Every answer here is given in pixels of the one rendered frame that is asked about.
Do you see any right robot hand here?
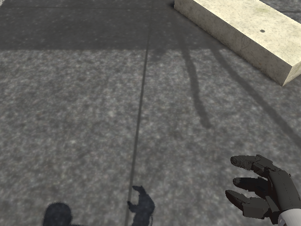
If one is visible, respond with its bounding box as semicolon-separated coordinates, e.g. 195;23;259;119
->
225;154;301;225

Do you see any right robot forearm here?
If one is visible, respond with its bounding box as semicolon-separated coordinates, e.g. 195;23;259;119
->
277;208;301;226

